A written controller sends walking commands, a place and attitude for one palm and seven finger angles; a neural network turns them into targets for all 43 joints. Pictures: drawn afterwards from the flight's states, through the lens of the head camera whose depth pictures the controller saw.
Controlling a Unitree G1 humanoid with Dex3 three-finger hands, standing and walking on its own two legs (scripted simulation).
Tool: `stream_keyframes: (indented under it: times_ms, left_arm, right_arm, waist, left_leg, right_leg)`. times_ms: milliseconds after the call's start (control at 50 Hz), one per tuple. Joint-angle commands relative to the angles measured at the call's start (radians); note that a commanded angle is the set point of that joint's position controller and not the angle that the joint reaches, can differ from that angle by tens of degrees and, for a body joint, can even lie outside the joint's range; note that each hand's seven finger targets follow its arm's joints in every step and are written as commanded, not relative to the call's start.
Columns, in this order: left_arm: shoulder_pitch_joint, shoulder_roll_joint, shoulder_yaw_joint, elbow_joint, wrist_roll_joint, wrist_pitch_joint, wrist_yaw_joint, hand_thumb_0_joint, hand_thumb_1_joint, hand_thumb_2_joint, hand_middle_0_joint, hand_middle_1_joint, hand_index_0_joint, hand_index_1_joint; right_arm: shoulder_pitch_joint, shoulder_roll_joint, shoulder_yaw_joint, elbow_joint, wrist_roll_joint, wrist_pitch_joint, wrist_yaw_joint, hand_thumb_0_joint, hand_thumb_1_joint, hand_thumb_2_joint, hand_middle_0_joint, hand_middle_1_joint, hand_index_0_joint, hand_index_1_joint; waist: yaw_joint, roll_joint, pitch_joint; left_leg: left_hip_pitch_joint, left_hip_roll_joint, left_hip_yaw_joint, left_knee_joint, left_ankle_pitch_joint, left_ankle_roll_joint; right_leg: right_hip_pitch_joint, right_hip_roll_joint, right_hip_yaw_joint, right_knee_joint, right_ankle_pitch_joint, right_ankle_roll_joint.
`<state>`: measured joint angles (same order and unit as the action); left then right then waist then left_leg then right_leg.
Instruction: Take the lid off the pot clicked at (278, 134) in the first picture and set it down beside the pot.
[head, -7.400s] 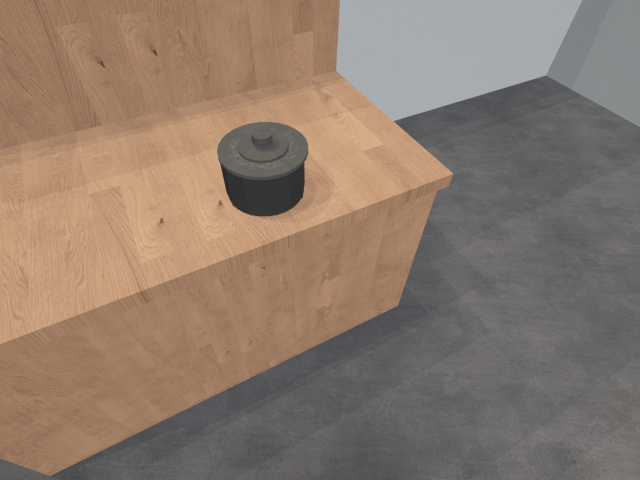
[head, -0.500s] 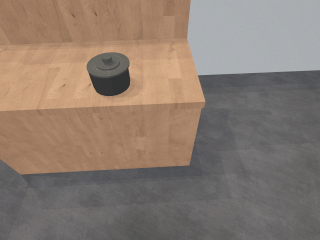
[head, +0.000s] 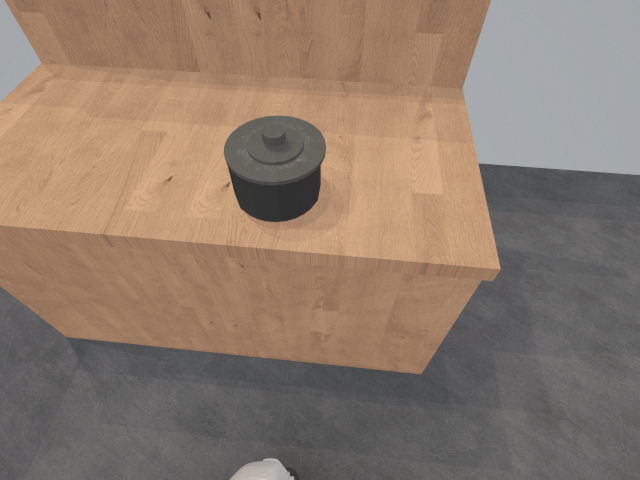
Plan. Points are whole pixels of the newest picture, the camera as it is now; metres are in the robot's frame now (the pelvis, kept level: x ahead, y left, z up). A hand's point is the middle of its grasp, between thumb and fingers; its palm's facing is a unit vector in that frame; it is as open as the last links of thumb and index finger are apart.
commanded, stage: take the last steps up to it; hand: left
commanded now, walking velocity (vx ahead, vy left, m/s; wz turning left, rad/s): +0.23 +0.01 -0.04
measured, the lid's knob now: (273, 135) +0.64 +0.15 +0.04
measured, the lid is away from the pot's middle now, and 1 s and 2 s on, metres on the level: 0.00 0.00 0.00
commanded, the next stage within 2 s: come to a stop and stand still in 0.22 s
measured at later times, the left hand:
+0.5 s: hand (225, 412) +0.22 +0.17 -0.14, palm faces -0.03 -0.97 -0.24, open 7.3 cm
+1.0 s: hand (144, 464) +0.14 +0.27 -0.15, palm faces -0.02 -0.96 -0.28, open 7.4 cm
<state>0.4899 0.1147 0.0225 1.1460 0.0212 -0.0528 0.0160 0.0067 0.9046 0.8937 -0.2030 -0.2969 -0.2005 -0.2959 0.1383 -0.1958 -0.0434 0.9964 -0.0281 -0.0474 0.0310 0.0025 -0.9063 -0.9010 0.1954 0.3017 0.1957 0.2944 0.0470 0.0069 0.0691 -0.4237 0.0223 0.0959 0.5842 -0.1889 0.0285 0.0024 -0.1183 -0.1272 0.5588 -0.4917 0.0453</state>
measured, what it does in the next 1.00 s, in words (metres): walks ahead: right foot, then left foot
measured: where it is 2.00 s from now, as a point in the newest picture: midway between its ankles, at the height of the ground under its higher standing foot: outside the picture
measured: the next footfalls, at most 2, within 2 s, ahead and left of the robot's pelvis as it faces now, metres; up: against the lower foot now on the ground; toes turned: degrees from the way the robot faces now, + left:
right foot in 0.40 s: +0.23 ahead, -0.11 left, +0.00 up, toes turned -7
left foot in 0.76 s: +0.17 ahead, +0.15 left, +0.00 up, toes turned +2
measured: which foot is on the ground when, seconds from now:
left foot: down 0.00-0.42, up 0.44-0.74, down 0.76-1.00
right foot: up 0.00-0.38, down 0.40-0.82, up 0.84-0.94, down 0.96-1.00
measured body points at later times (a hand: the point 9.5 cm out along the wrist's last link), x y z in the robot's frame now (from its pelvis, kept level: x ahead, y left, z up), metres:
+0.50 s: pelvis +0.14 +0.00 +0.01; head +0.16 -0.03 +0.46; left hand +0.22 +0.22 -0.13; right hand +0.13 -0.22 -0.16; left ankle +0.09 +0.11 -0.71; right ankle +0.19 -0.10 -0.72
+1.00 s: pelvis +0.12 +0.07 +0.01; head +0.12 +0.05 +0.46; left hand +0.14 +0.32 -0.13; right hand +0.16 -0.16 -0.15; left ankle +0.13 +0.15 -0.72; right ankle +0.13 -0.06 -0.72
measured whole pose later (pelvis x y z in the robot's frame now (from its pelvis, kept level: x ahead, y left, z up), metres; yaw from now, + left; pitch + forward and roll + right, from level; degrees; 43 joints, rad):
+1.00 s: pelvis +0.12 +0.07 +0.01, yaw -4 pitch +0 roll +1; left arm 0.32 0.19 0.02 1.00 0.03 0.04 0.03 0.01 0.91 0.89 -0.20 -0.30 -0.20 -0.30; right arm 0.27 -0.19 -0.03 0.93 -0.02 0.03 -0.01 0.00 -0.92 -0.90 0.20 0.30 0.20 0.29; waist 0.02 0.02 -0.01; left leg -0.28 -0.03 0.13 0.59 -0.32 0.06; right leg -0.33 -0.05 -0.01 0.64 -0.34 -0.01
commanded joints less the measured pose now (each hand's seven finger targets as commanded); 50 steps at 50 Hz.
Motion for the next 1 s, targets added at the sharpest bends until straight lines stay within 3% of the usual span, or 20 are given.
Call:
stream_keyframes:
  times_ms: [0,60,100,200,280,320,360,380,400,420,480,540,640,700,720,760,800,840,900,980]
  left_arm:
    - [-0.029,0.112,0.03,-0.112,-0.017,-0.014,0.015,0.0,0.9,0.9,-0.2,-0.3,-0.2,-0.3]
    - [-0.104,0.102,0.039,-0.096,-0.007,0.001,-0.001,0.0,0.9,0.9,-0.2,-0.3,-0.2,-0.3]
    - [-0.03,0.08,0.036,-0.083,0.001,0.026,-0.006,0.0,0.9,0.9,-0.2,-0.3,-0.2,-0.3]
    - [-0.097,0.091,0.04,-0.136,0.008,0.051,-0.013,0.0,0.9,0.9,-0.2,-0.3,-0.2,-0.3]
    - [-0.191,0.095,0.036,-0.185,0.009,0.035,-0.015,0.0,0.9,0.9,-0.2,-0.3,-0.2,-0.3]
    - [-0.172,0.086,0.029,-0.174,0.01,0.028,-0.011,0.0,0.9,0.9,-0.2,-0.3,-0.2,-0.3]
    - [-0.097,0.106,0.025,-0.139,0.009,0.007,0.003,0.0,0.9,0.9,-0.2,-0.3,-0.2,-0.3]
    - [-0.075,0.179,0.03,-0.127,0.01,-0.006,0.012,0.0,0.9,0.9,-0.2,-0.3,-0.2,-0.3]
    - [-0.079,0.215,0.028,-0.12,0.0,-0.007,0.014,0.0,0.9,0.9,-0.2,-0.3,-0.2,-0.3]
    - [-0.105,0.235,0.026,-0.128,-0.003,0.002,0.014,0.0,0.9,0.9,-0.2,-0.3,-0.2,-0.3]
    - [-0.179,0.221,0.035,-0.139,-0.004,0.015,0.035,0.0,0.9,0.9,-0.2,-0.3,-0.2,-0.3]
    - [-0.215,0.224,0.05,-0.154,0.004,0.035,0.044,0.0,0.9,0.9,-0.2,-0.3,-0.2,-0.3]
    - [-0.272,0.238,0.063,-0.172,0.011,0.058,0.039,0.0,0.9,0.9,-0.2,-0.3,-0.2,-0.3]
    - [-0.301,0.211,0.059,-0.178,0.002,0.073,0.033,0.0,0.9,0.9,-0.2,-0.3,-0.2,-0.3]
    - [-0.247,0.211,0.034,-0.175,-0.012,0.059,0.067,0.0,0.9,0.9,-0.2,-0.3,-0.2,-0.3]
    - [-0.243,0.192,0.033,-0.216,-0.011,0.068,0.046,0.0,0.9,0.9,-0.2,-0.3,-0.2,-0.3]
    - [-0.245,0.184,0.02,-0.22,0.005,0.1,0.03,0.0,0.9,0.9,-0.2,-0.3,-0.2,-0.3]
    - [-0.188,0.154,0.015,-0.203,0.009,0.104,0.02,0.0,0.9,0.9,-0.2,-0.3,-0.2,-0.3]
    - [-0.132,0.136,0.009,-0.197,0.008,0.088,0.013,0.0,0.9,0.9,-0.2,-0.3,-0.2,-0.3]
    - [-0.159,0.175,-0.002,-0.214,0.006,0.048,0.016,0.0,0.9,0.9,-0.2,-0.3,-0.2,-0.3]
  right_arm:
    - [0.37,-0.262,-0.058,0.043,0.008,0.0,-0.045,0.0,-0.9,-0.9,0.2,0.3,0.2,0.3]
    - [0.186,-0.098,-0.014,0.011,0.007,-0.027,-0.053,0.0,-0.9,-0.9,0.2,0.3,0.2,0.3]
    - [0.123,-0.074,-0.005,-0.003,0.013,-0.033,-0.051,0.0,-0.9,-0.9,0.2,0.3,0.2,0.3]
    - [0.108,-0.082,-0.014,-0.022,0.012,-0.027,-0.047,0.0,-0.9,-0.9,0.2,0.3,0.2,0.3]
    - [0.148,-0.095,-0.017,-0.013,0.005,-0.02,-0.046,0.0,-0.9,-0.9,0.2,0.3,0.2,0.3]
    - [0.139,-0.095,-0.011,-0.004,0.004,-0.012,-0.05,0.0,-0.9,-0.9,0.2,0.3,0.2,0.3]
    - [0.156,-0.054,0.007,0.015,0.011,-0.007,-0.056,0.0,-0.9,-0.9,0.2,0.3,0.2,0.3]
    - [0.186,-0.016,0.014,0.014,0.021,-0.002,-0.055,0.0,-0.9,-0.9,0.2,0.3,0.2,0.3]
    - [0.229,-0.018,0.013,0.022,0.026,0.013,-0.059,0.0,-0.9,-0.9,0.2,0.3,0.2,0.3]
    - [0.242,-0.017,0.008,0.037,0.026,0.027,-0.064,0.0,-0.9,-0.9,0.2,0.3,0.2,0.3]
    - [0.228,-0.026,-0.001,0.05,0.036,0.057,-0.071,0.0,-0.9,-0.9,0.2,0.3,0.2,0.3]
    - [0.216,-0.006,-0.003,0.054,0.033,0.073,-0.069,0.0,-0.9,-0.9,0.2,0.3,0.2,0.3]
    - [0.249,0.007,-0.01,0.051,0.026,0.083,-0.059,0.0,-0.9,-0.9,0.2,0.3,0.2,0.3]
    - [0.309,0.008,-0.009,0.069,0.022,0.069,-0.056,0.0,-0.9,-0.9,0.2,0.3,0.2,0.3]
    - [0.229,-0.093,-0.027,-0.021,0.026,0.056,-0.051,0.0,-0.9,-0.9,0.2,0.3,0.2,0.3]
    - [0.153,-0.08,-0.016,-0.094,0.008,0.053,-0.049,0.0,-0.9,-0.9,0.2,0.3,0.2,0.3]
    - [0.084,-0.109,-0.017,-0.143,0.002,0.058,-0.042,0.0,-0.9,-0.9,0.2,0.3,0.2,0.3]
    - [0.049,-0.133,-0.017,-0.165,0.004,0.059,-0.043,0.0,-0.9,-0.9,0.2,0.3,0.2,0.3]
    - [0.072,-0.129,-0.009,-0.162,0.004,0.056,-0.045,0.0,-0.9,-0.9,0.2,0.3,0.2,0.3]
    - [0.17,-0.062,0.009,-0.133,0.013,0.045,-0.046,0.0,-0.9,-0.9,0.2,0.3,0.2,0.3]
  waist:
    - [-0.146,0.129,-0.241]
    - [-0.06,0.081,-0.058]
    - [-0.007,0.111,-0.039]
    - [0.0,0.094,0.028]
    - [-0.033,0.058,0.012]
    - [-0.021,0.047,-0.016]
    - [0.003,-0.035,-0.076]
    - [-0.011,-0.198,-0.107]
    - [-0.04,-0.205,-0.131]
    - [-0.052,-0.12,-0.125]
    - [-0.042,-0.232,-0.169]
    - [-0.041,-0.095,-0.177]
    - [-0.054,-0.14,-0.145]
    - [-0.08,-0.132,-0.11]
    - [-0.083,0.083,-0.206]
    - [-0.034,0.201,-0.122]
    - [-0.032,0.273,0.041]
    - [-0.005,0.156,0.136]
    - [0.006,0.031,0.09]
    - [-0.063,0.005,0.034]
  left_leg:
    - [0.595,0.409,-0.5,-0.22,0.414,0.238]
    - [0.28,0.265,-0.245,-0.289,0.386,0.16]
    - [0.142,0.228,-0.168,-0.354,0.254,0.148]
    - [0.117,0.222,-0.138,-0.441,0.067,0.177]
    - [0.19,0.242,-0.159,-0.381,0.076,0.187]
    - [0.188,0.219,-0.129,-0.288,0.154,0.159]
    - [0.19,0.123,-0.059,-0.104,0.215,0.06]
    - [0.091,0.052,-0.048,-0.013,0.011,0.0]
    - [0.104,-0.005,-0.027,0.039,-0.257,-0.045]
    - [0.166,-0.003,-0.053,0.077,-0.364,-0.048]
    - [0.101,0.012,-0.088,0.193,-0.385,-0.062]
    - [0.094,-0.001,-0.085,0.214,-0.344,-0.076]
    - [0.165,-0.012,-0.056,0.112,-0.216,-0.08]
    - [0.322,-0.003,-0.037,-0.147,-0.013,-0.067]
    - [0.222,0.077,-0.016,-0.117,-0.037,-0.057]
    - [0.092,0.109,-0.129,-0.179,-0.118,-0.002]
    - [-0.095,0.16,-0.255,-0.356,-0.435,0.036]
    - [-0.226,0.183,-0.276,-0.406,-0.489,0.072]
    - [-0.128,0.16,-0.242,-0.348,-0.422,0.067]
    - [0.137,0.047,-0.163,-0.195,-0.215,0.025]
  right_leg:
    - [-0.559,0.052,0.12,0.789,-0.104,-0.085]
    - [-0.536,-0.015,0.143,0.74,0.119,-0.066]
    - [-0.458,-0.012,0.121,0.66,0.146,-0.05]
    - [-0.487,-0.022,0.105,0.421,0.223,-0.036]
    - [-0.431,0.008,0.084,0.191,0.217,-0.045]
    - [-0.317,0.046,0.062,0.087,0.262,-0.043]
    - [-0.141,0.031,0.105,-0.121,0.533,-0.037]
    - [-0.05,-0.099,0.296,-0.132,0.844,-0.087]
    - [-0.065,-0.246,0.4,-0.164,1.056,-0.195]
    - [-0.138,-0.276,0.361,-0.178,1.088,-0.246]
    - [-0.077,-0.245,0.324,-0.135,1.228,-0.296]
    - [-0.095,-0.23,0.285,-0.137,1.123,-0.291]
    - [-0.218,-0.19,0.253,-0.168,0.76,-0.244]
    - [-0.366,-0.113,0.204,-0.111,0.422,-0.146]
    - [-0.175,-0.076,0.18,-0.001,0.549,-0.112]
    - [-0.263,-0.002,0.135,0.016,0.181,-0.096]
    - [-0.312,0.077,0.048,0.126,0.103,-0.07]
    - [-0.294,0.094,0.061,0.239,0.141,-0.069]
    - [-0.287,0.083,0.084,0.138,0.17,-0.067]
    - [-0.419,-0.014,0.268,-0.156,0.11,-0.129]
